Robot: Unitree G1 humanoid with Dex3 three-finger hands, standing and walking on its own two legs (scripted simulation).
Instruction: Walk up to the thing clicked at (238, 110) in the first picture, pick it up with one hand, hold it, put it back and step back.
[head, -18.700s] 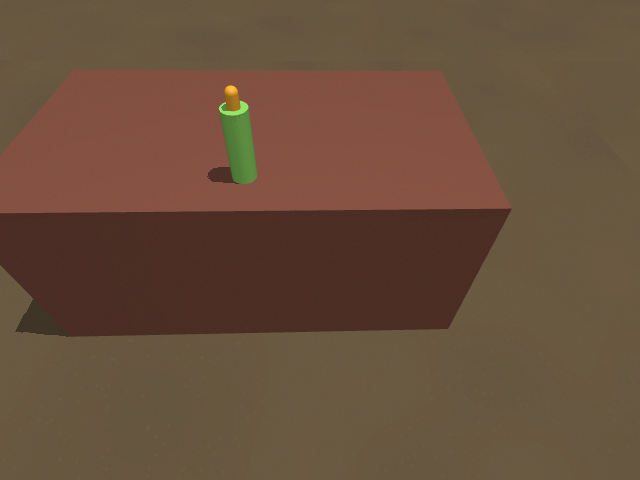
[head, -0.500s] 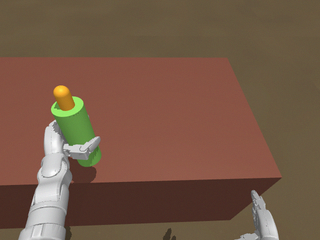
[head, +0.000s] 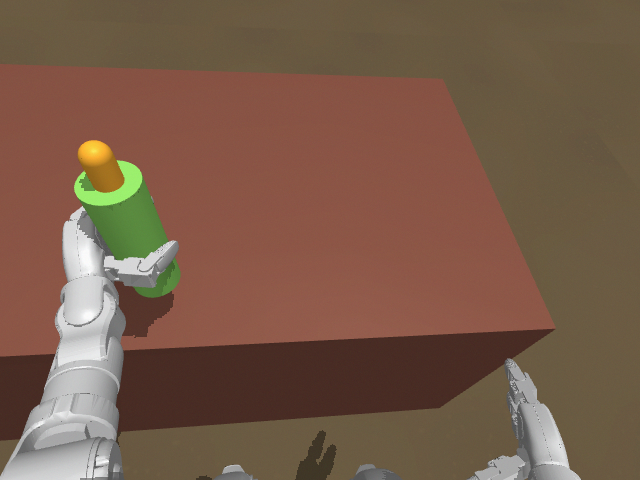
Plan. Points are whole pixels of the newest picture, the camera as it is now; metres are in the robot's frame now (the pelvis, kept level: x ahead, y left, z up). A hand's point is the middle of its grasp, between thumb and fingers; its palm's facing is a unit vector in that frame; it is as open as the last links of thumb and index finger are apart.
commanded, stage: crouch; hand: left
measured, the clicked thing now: (130, 224) +0.42 +0.20 +0.07
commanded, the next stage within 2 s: lower in 0.24 s
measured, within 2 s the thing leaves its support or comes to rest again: rests again in 0.94 s
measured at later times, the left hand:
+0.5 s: hand (145, 239) +0.44 +0.20 +0.01, palm faces +0.21 -0.98 -0.01, open 9.2 cm
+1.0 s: hand (149, 257) +0.45 +0.21 -0.04, palm faces +0.22 -0.98 -0.02, open 9.2 cm
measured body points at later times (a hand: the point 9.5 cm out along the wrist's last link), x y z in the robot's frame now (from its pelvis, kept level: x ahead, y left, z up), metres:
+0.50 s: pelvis +0.00 +0.00 -0.02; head +0.09 +0.03 +0.42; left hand +0.42 +0.26 +0.02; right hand +0.17 -0.27 -0.04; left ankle +0.04 +0.12 -0.70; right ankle +0.00 -0.15 -0.70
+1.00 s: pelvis +0.00 +0.00 -0.04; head +0.12 +0.04 +0.39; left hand +0.43 +0.26 -0.03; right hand +0.17 -0.26 -0.04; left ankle +0.04 +0.12 -0.70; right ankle +0.00 -0.15 -0.70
